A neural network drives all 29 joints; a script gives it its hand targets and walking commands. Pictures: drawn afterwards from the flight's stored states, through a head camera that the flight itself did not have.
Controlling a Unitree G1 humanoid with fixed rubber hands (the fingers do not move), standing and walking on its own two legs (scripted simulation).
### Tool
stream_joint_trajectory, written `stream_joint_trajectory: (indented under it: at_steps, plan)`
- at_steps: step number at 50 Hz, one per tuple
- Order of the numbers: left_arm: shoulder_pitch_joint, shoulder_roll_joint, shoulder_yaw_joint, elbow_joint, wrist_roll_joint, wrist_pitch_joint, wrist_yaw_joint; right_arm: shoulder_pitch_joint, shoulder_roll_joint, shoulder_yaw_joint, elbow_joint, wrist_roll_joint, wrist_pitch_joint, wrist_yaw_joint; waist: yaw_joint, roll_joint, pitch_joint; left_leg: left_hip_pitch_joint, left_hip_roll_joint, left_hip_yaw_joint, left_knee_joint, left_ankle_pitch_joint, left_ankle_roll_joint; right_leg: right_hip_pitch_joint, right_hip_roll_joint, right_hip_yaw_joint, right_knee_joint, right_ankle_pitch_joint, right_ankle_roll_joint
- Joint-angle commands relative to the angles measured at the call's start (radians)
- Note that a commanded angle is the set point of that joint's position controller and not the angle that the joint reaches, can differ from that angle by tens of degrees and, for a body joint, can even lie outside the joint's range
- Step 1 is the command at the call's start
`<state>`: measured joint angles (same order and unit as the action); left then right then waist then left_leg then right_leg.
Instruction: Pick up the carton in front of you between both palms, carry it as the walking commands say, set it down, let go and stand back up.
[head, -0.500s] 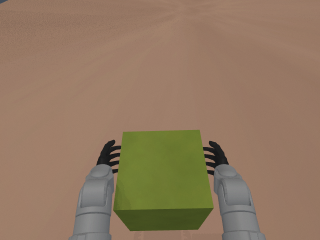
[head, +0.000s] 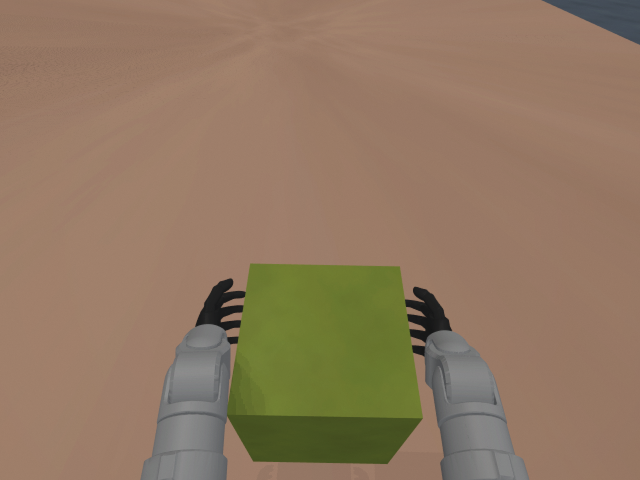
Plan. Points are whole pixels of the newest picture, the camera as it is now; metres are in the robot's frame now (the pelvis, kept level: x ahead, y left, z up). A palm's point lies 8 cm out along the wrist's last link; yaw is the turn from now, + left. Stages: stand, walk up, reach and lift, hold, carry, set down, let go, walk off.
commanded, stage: hold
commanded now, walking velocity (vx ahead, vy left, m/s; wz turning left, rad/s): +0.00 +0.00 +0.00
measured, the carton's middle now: (322, 369) +0.29 +0.00 -0.06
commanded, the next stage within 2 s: set down in 0.14 s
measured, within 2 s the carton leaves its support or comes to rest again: neither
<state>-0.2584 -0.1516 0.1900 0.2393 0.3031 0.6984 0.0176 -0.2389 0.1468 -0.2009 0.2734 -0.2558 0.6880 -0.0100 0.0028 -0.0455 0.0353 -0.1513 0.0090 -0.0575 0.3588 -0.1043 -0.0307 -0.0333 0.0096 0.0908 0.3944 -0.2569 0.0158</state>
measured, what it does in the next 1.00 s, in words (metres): lowers itself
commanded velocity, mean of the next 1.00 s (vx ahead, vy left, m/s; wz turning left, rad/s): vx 0.00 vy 0.00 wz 0.00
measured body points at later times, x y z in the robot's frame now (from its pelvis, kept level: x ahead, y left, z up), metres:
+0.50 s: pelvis -0.01 +0.03 -0.02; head +0.01 +0.05 +0.43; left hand +0.33 +0.18 +0.00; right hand +0.33 -0.12 -0.01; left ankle +0.07 +0.14 -0.74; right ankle -0.02 -0.13 -0.74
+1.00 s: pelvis -0.04 -0.01 -0.13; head +0.17 +0.01 +0.26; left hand +0.36 +0.19 -0.21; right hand +0.40 -0.10 -0.22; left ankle +0.06 +0.14 -0.74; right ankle -0.01 -0.13 -0.74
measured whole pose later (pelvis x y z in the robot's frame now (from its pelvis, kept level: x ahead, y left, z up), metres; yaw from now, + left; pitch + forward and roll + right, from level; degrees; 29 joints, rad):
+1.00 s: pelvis -0.04 -0.01 -0.13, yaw -2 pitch +38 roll -1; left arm -0.63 -0.16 0.51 0.45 0.26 0.22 0.02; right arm -0.71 0.09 -0.32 0.65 -0.20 0.22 -0.10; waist 0.10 -0.07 -0.20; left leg -1.50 -0.02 -0.13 1.12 -0.29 -0.08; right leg -1.40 0.12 0.10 1.21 -0.47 0.02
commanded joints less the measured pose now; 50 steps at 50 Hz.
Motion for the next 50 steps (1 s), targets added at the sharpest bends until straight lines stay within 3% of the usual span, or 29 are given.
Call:
stream_joint_trajectory:
  at_steps: [1, 10, 13, 17, 22, 26, 29, 33, 39, 43, 47, 50]
  plan:
    - [-0.396, -0.982, -0.539, -0.007, -0.256, -0.027, -0.267, -0.529, 0.933, 0.526, -0.059, 0.248, -0.056, 0.275, 0.010, 0.050, -0.240, 0.324, -0.113, 0.016, -0.012, 0.061, 0.014, -0.239, 0.081, -0.021, -0.127, 0.081, -0.022]
    - [-0.492, -1.008, -0.531, 0.021, -0.270, -0.019, -0.289, -0.593, 0.917, 0.448, -0.001, 0.207, -0.073, 0.299, -0.012, 0.080, -0.238, 0.355, -0.073, -0.022, -0.038, -0.087, -0.015, -0.299, 0.091, -0.027, -0.113, -0.066, -0.059]
    - [-0.559, -1.018, -0.460, 0.100, -0.249, -0.026, -0.282, -0.683, 0.886, 0.389, 0.081, 0.171, -0.094, 0.320, 0.001, 0.087, -0.210, 0.334, -0.061, -0.042, -0.039, -0.207, -0.017, -0.335, 0.087, -0.027, -0.082, -0.133, -0.064]
    - [-0.648, -0.978, -0.290, 0.262, -0.177, -0.058, -0.266, -0.809, 0.844, 0.257, 0.236, 0.086, -0.143, 0.329, 0.031, 0.080, -0.181, 0.277, -0.054, -0.058, -0.020, -0.301, -0.008, -0.386, 0.088, -0.026, -0.019, -0.169, -0.064]
    - [-0.678, -0.825, -0.053, 0.379, -0.038, -0.125, -0.212, -0.839, 0.732, 0.052, 0.380, -0.054, -0.212, 0.278, 0.054, 0.061, -0.134, 0.149, -0.068, -0.042, 0.076, -0.264, 0.007, -0.531, 0.097, -0.028, 0.076, -0.170, -0.062]
    - [-0.628, -0.702, 0.039, 0.394, 0.038, -0.223, -0.183, -0.795, 0.625, -0.030, 0.420, -0.108, -0.298, 0.235, 0.059, 0.044, -0.190, -0.001, -0.092, -0.005, 0.188, -0.098, 0.008, -0.657, 0.111, -0.030, 0.145, -0.100, -0.051]
    - [-0.634, -0.700, -0.009, 0.378, 0.027, -0.332, -0.179, -0.770, 0.633, 0.018, 0.424, -0.080, -0.394, 0.217, 0.059, 0.035, -0.318, -0.079, -0.104, 0.022, 0.281, 0.071, 0.001, -0.740, 0.126, -0.041, 0.204, -0.021, -0.035]
    - [-0.701, -0.773, -0.127, 0.376, -0.017, -0.472, -0.188, -0.834, 0.735, 0.179, 0.419, 0.007, -0.526, 0.201, 0.075, 0.029, -0.570, -0.152, -0.114, 0.040, 0.432, 0.227, 0.001, -0.861, 0.148, -0.050, 0.315, 0.056, -0.017]
    - [-0.778, -0.863, -0.346, 0.265, -0.120, -0.554, -0.212, -0.947, 0.868, 0.464, 0.277, 0.145, -0.605, 0.160, 0.121, -0.016, -1.115, -0.238, -0.129, 0.069, 0.652, 0.436, 0.002, -0.955, 0.164, -0.068, 0.508, 0.275, 0.038]
    - [-0.781, -0.845, -0.371, 0.252, -0.152, -0.521, -0.226, -0.952, 0.878, 0.509, 0.264, 0.176, -0.569, 0.142, 0.135, -0.033, -1.171, -0.441, -0.142, 0.098, 0.720, 0.313, -0.011, -0.999, 0.163, -0.069, 0.586, 0.230, 0.054]
    - [-0.808, -0.834, -0.302, 0.310, -0.130, -0.466, -0.248, -0.981, 0.872, 0.448, 0.333, 0.154, -0.513, 0.155, 0.143, -0.045, -1.051, -0.674, -0.140, 0.116, 0.761, 0.110, -0.009, -1.098, 0.164, -0.070, 0.625, 0.057, 0.045]
    - [-0.839, -0.835, -0.253, 0.362, -0.117, -0.438, -0.254, -1.016, 0.853, 0.395, 0.387, 0.133, -0.489, 0.163, 0.140, -0.045, -1.005, -0.770, -0.139, 0.118, 0.796, 0.055, -0.007, -1.190, 0.164, -0.077, 0.660, -0.009, 0.037]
